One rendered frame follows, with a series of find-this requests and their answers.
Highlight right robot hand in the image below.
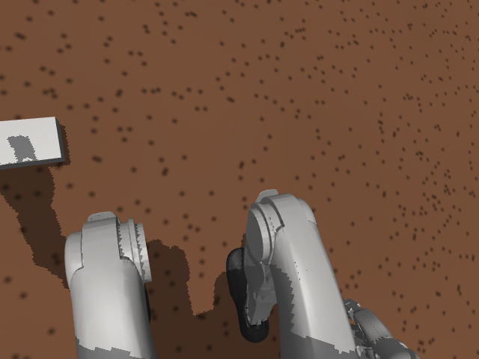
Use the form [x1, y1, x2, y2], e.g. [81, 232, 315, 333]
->
[343, 298, 393, 359]

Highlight small box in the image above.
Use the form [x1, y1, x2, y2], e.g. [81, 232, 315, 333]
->
[0, 117, 65, 170]

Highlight right robot foot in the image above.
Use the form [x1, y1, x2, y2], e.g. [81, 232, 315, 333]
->
[226, 248, 269, 343]

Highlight right robot arm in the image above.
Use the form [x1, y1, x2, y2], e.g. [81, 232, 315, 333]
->
[373, 338, 420, 359]

